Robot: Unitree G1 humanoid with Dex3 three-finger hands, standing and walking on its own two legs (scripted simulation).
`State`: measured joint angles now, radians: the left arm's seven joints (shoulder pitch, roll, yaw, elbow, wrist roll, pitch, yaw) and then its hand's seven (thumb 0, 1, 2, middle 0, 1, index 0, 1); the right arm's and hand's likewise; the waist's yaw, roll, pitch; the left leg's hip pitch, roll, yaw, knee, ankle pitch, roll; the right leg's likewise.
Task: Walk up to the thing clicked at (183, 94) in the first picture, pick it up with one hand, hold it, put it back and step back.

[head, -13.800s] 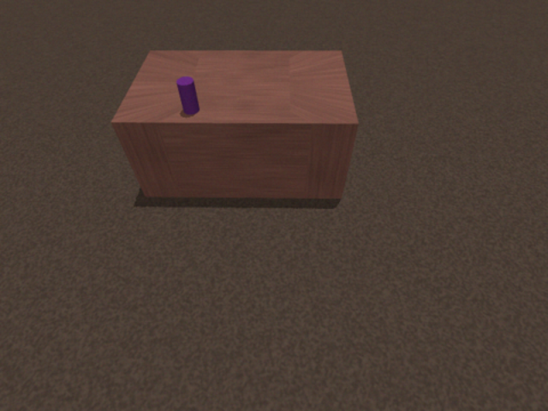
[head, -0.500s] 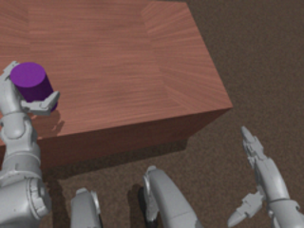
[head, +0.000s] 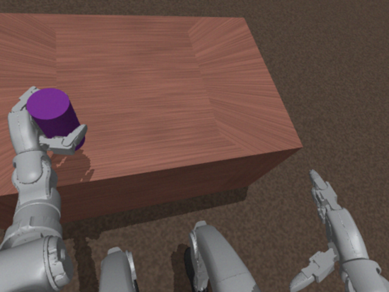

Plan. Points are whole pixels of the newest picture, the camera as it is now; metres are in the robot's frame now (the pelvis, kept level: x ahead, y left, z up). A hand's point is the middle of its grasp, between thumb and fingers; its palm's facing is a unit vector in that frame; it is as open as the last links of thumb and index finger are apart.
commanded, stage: lift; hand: left
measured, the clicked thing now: (59, 123) +0.48 +0.17 -0.01
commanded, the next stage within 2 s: hold in 1.28 s
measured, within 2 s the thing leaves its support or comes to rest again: neither
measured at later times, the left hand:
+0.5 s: hand (43, 129) +0.42 +0.17 +0.08, palm faces +0.11 -0.99 +0.00, open 9.3 cm
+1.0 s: hand (35, 131) +0.39 +0.17 +0.12, palm faces +0.11 -0.99 +0.00, open 9.3 cm
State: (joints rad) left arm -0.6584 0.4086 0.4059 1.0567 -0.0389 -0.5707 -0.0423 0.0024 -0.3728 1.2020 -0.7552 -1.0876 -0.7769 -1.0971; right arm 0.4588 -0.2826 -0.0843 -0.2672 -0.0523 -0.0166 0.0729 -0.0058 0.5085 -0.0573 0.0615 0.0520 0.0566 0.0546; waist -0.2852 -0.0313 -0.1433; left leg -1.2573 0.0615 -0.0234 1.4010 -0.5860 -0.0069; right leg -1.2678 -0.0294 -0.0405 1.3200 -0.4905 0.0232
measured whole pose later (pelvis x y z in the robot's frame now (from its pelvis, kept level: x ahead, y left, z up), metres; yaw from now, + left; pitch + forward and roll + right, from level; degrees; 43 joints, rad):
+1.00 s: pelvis +0.04 +0.00 +0.08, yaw +1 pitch +13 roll +0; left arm -0.21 0.20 0.18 0.47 -0.14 -0.35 -0.04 0.00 -0.38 1.21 -0.77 -1.07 -0.79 -1.08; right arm 0.46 -0.22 -0.07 0.02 0.00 0.07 -0.01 -0.01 0.54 -0.05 0.06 0.05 0.05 0.05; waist -0.07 -0.02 -0.10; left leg -0.74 0.04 0.03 1.02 -0.50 -0.01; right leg -0.79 -0.05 -0.01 1.00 -0.44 0.03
